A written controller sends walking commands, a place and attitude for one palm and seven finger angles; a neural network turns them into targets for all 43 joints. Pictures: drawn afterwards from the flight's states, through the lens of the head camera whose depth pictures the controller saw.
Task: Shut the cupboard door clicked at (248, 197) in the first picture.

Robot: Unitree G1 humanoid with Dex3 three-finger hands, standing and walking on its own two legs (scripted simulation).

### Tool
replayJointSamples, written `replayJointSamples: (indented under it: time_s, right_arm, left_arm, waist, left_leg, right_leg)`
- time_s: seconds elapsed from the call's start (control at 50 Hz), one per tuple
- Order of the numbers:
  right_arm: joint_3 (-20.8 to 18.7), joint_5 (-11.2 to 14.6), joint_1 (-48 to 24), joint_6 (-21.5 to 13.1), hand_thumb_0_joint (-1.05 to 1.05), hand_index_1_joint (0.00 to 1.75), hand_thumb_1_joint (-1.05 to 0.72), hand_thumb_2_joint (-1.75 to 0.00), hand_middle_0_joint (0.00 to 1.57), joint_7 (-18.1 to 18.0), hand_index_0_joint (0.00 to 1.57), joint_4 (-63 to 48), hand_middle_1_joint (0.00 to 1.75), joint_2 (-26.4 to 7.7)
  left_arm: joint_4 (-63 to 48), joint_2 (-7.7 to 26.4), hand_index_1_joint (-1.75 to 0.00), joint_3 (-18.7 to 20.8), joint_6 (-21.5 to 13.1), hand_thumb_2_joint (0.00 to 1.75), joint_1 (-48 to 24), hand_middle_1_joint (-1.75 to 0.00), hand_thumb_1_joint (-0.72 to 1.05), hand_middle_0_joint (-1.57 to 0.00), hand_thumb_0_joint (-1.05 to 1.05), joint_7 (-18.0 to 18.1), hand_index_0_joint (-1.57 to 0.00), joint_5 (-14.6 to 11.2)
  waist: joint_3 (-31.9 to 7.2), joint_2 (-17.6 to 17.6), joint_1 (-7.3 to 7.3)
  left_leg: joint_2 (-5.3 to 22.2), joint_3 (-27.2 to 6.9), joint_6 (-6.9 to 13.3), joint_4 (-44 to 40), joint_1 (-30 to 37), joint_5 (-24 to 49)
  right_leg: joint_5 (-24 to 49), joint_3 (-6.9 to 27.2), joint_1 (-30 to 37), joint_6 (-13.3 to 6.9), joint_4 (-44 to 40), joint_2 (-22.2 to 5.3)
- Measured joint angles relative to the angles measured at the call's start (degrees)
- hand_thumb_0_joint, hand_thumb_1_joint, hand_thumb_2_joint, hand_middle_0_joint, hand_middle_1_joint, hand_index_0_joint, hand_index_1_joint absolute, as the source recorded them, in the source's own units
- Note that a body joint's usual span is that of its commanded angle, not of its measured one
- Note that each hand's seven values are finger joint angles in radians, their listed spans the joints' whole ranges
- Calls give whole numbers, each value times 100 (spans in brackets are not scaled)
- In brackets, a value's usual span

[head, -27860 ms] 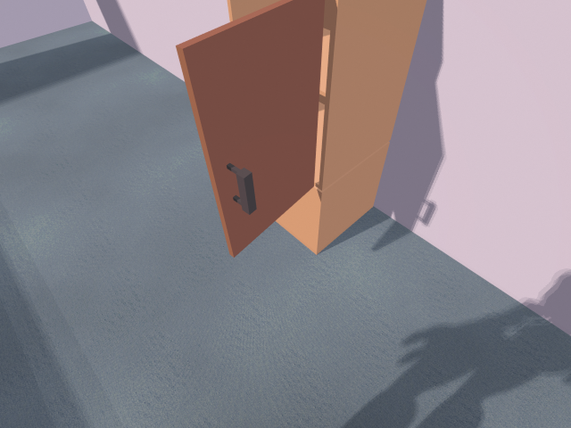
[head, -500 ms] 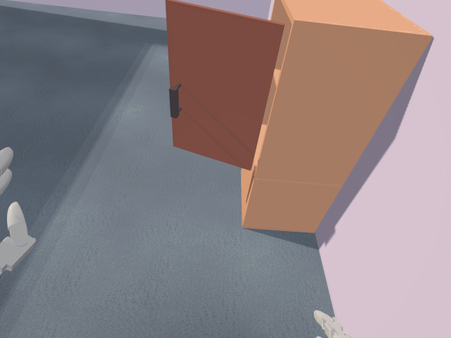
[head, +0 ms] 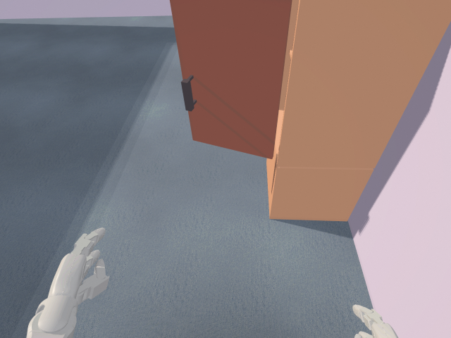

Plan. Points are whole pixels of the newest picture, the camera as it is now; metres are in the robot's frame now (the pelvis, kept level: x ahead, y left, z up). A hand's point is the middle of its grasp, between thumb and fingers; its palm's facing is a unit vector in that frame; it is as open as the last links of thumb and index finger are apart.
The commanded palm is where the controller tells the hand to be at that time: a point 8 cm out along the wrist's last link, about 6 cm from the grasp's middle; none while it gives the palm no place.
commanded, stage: let the arm hang, fingers relaxed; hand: left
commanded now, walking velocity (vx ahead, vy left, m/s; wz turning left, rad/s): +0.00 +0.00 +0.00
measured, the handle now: (190, 92) +0.95 +0.18 -0.06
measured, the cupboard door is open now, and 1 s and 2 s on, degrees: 72 72 72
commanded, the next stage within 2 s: look to check the result in 0.96 s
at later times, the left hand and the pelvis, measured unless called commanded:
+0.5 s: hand out of the picture -0.05 +0.19 -0.15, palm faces +0.03 -0.97 -0.24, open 7.3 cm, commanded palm none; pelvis +0.00 +0.00 +0.02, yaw +1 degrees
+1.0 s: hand out of the picture +0.01 +0.16 -0.15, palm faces +0.04 -0.98 -0.19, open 7.3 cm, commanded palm none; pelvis +0.01 -0.01 +0.02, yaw +0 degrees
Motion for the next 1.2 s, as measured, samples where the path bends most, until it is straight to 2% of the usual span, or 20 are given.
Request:
replayJointSamples:
  time_s: [0.08, 0.16, 0.2, 0.26, 0.38, 0.56, 0.84, 1.2]
  right_arm:
    - [55, -27, -214, 151, 1, 29, -90, -90, 20, 19, 21, 226, 30, 103]
    - [97, -48, -110, 292, 1, 29, -90, -90, 20, -9, 20, 667, 30, 342]
    - [116, -38, -4, 340, 1, 29, -90, -90, 20, -35, 20, 950, 30, 464]
    - [115, -29, 116, 407, 1, 29, -90, -90, 20, -68, 20, 1353, 30, 594]
    - [68, 8, 261, 407, 1, 29, -90, -90, 20, -105, 20, 1875, 30, 722]
    - [35, 19, 434, 344, 1, 29, -90, -90, 20, -135, 20, 2219, 30, 790]
    - [49, -1, 584, 266, 1, 29, -90, -90, 20, -157, 20, 2322, 30, 927]
    - [33, 15, 470, 245, 1, 29, -90, -90, 20, -187, 20, 2268, 30, 931]
  left_arm:
    - [2019, -462, -30, -649, 220, 90, -181, -29, 90, -20, 0, -144, -20, 31]
    - [3267, -854, -30, -831, 253, 90, 1, -30, 91, -21, 1, -109, -21, -9]
    - [3665, -849, -30, -663, 218, 89, 62, -30, 95, -21, 0, 8, -21, -45]
    - [4158, -765, -30, -606, 180, 89, 195, -30, 97, -21, -1, -4, -21, -41]
    - [4876, -717, -30, -588, 118, 90, 474, -30, 94, -21, 0, -9, -21, -39]
    - [5171, -823, -30, -586, 48, 90, 499, -29, 91, -20, 0, 23, -20, -44]
    - [4978, -1090, -30, -598, -39, 90, 175, -29, 91, -20, 0, 48, -20, -50]
    - [5058, -1088, -30, -567, -40, 90, 431, -30, 91, -20, 0, 94, -20, -45]
  waist:
    - [311, -33, -136]
    - [554, -335, -91]
    - [616, -418, -5]
    - [650, -408, 102]
    - [639, -241, 132]
    - [511, -104, 69]
    - [352, -212, -11]
    - [456, -208, 48]
  left_leg:
    - [38, -85, -77, -159, 91, 138]
    - [45, -158, -113, -391, 325, 238]
    - [69, -230, -126, -540, 414, 323]
    - [113, -291, -139, -749, 536, 434]
    - [140, -250, -124, -1066, 763, 574]
    - [87, -137, -76, -1318, 976, 667]
    - [38, -101, -80, -1353, 1037, 618]
    - [74, -124, -136, -1281, 1071, 483]
  right_leg:
    - [231, -73, 83, -65, -154, 51]
    - [326, -133, 351, -93, -432, 86]
    - [441, -195, 500, -96, -682, 134]
    - [643, -237, 707, -109, -1072, 207]
    - [889, -179, 970, -95, -1526, 247]
    - [932, -75, 1079, -49, -1615, 177]
    - [820, -44, 1080, -43, -1525, 120]
    - [759, -52, 1184, -87, -1603, 165]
